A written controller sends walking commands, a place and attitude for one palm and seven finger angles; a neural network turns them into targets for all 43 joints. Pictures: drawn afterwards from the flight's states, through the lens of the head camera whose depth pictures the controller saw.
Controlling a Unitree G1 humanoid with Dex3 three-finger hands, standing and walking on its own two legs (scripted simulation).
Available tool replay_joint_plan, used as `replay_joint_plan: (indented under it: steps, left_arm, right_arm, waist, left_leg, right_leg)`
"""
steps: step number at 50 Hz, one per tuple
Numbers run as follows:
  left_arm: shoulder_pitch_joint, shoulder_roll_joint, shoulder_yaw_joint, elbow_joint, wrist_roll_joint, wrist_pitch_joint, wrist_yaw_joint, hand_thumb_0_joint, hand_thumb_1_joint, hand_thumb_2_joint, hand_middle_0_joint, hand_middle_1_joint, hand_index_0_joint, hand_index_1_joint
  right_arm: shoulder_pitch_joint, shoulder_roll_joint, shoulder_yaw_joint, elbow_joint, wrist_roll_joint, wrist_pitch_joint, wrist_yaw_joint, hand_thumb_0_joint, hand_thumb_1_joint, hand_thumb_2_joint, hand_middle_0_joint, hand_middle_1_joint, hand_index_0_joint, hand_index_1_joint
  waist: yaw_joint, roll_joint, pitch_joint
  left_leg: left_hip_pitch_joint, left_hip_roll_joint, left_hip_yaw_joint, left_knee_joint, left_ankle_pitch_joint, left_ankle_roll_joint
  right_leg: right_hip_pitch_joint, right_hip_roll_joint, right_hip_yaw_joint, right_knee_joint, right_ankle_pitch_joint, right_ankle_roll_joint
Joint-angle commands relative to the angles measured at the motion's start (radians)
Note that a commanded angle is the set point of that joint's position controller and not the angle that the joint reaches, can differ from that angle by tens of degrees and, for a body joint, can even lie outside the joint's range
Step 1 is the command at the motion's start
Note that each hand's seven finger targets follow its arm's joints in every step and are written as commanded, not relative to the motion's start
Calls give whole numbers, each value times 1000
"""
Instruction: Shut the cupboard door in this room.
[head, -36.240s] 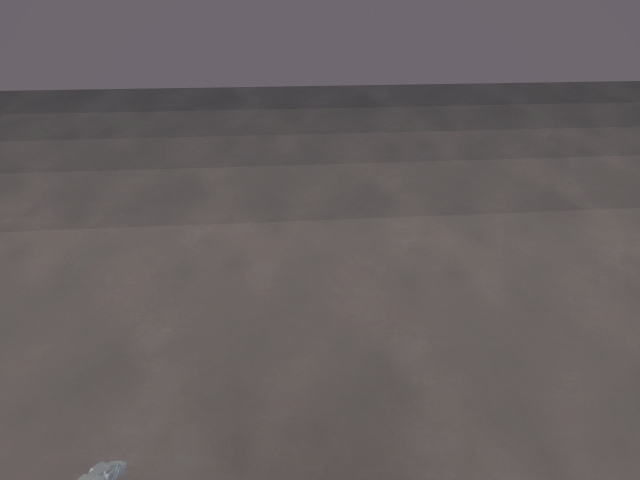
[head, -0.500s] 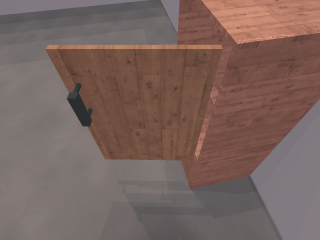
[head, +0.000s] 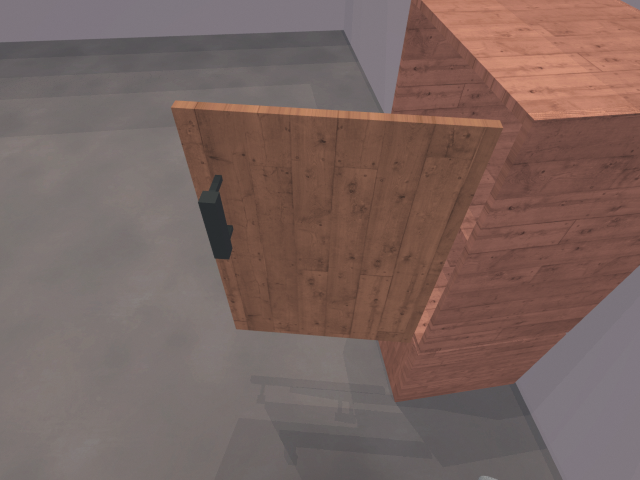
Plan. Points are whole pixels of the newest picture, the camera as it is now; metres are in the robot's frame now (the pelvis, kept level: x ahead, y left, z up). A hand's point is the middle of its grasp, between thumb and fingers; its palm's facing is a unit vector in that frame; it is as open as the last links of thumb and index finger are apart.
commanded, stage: come to a stop and stand still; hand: left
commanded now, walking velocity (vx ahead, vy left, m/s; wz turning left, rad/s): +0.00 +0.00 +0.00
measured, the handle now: (220, 217) +0.47 +0.20 +0.04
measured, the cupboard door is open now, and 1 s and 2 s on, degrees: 77 77 77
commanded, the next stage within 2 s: look again from close up in 0.70 s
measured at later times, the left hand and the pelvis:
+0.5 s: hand out of the picture +0.02 +0.22 -0.17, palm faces -0.03 -0.98 -0.18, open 7.4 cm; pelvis +0.00 +0.05 +0.01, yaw -2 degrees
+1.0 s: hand out of the picture +0.01 +0.20 -0.17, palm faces -0.02 -0.99 -0.16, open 7.4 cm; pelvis +0.01 +0.04 +0.01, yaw -2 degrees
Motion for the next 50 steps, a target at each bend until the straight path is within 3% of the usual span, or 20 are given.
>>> replay_joint_plan:
  steps: [1,2,3,6,11,20,33,39,45,50]
  left_arm:
    - [29,99,13,-63,1,-13,-10,0,900,900,-200,-300,-200,-300]
    - [25,97,11,-66,2,-11,-14,0,900,900,-200,-300,-200,-300]
    - [24,100,9,-68,3,-11,-17,0,900,900,-200,-300,-200,-300]
    - [45,93,5,-61,2,-14,-19,0,900,900,-200,-300,-200,-300]
    - [49,83,3,-49,1,-20,-19,0,900,900,-200,-300,-200,-300]
    - [48,72,-6,4,-10,-20,-14,0,900,900,-200,-300,-200,-300]
    - [49,45,-8,55,-13,-18,-7,0,900,900,-200,-300,-200,-300]
    - [60,36,-9,66,-13,-20,-7,0,900,900,-200,-300,-200,-300]
    - [69,31,-9,76,-12,-24,-6,0,900,900,-200,-300,-200,-300]
    - [76,26,-10,82,-12,-24,-6,0,900,900,-200,-300,-200,-300]
  right_arm:
    - [39,-117,-10,-56,-4,-20,3,0,-900,-900,200,300,200,300]
    - [43,-122,-10,-56,-5,-21,5,0,-900,-900,200,300,200,300]
    - [45,-121,-11,-51,-7,-22,6,0,-900,-900,200,300,200,300]
    - [68,-122,-8,-37,-5,-27,6,0,-900,-900,200,300,200,300]
    - [110,-112,-4,-4,-4,-41,2,0,-900,-900,200,300,200,300]
    - [162,-101,10,84,1,-51,-10,0,-900,-900,200,300,200,300]
    - [196,-69,15,164,4,-51,-19,0,-900,-900,200,300,200,300]
    - [189,-59,15,179,4,-50,-18,0,-900,-900,200,300,200,300]
    - [190,-53,15,190,6,-52,-18,0,-900,-900,200,300,200,300]
    - [187,-47,15,193,6,-52,-18,0,-900,-900,200,300,200,300]
  waist:
    - [-19,25,45]
    - [-22,19,62]
    - [-18,54,74]
    - [-16,30,40]
    - [-20,-7,-1]
    - [-24,25,-1]
    - [-24,7,29]
    - [-24,-5,45]
    - [-27,-28,29]
    - [-28,-11,37]
  left_leg:
    - [-79,136,-182,-248,123,12]
    - [-97,132,-192,-287,9,9]
    - [-110,129,-200,-315,-26,11]
    - [-84,132,-212,-353,-72,10]
    - [-27,132,-213,-359,20,4]
    - [62,133,-181,-339,286,-28]
    - [91,132,-151,-332,373,-34]
    - [86,124,-137,-333,328,-23]
    - [107,118,-123,-319,362,-17]
    - [108,117,-119,-324,340,-14]
  right_leg:
    - [11,-28,66,-103,27,-51]
    - [4,-28,66,-108,11,-50]
    - [9,-26,63,-106,26,-52]
    - [23,-27,64,-109,48,-49]
    - [36,-40,73,-127,85,-50]
    - [49,-53,73,-143,132,-44]
    - [59,-58,81,-156,159,-35]
    - [62,-64,91,-171,173,-32]
    - [73,-68,91,-176,201,-30]
    - [68,-69,91,-183,203,-29]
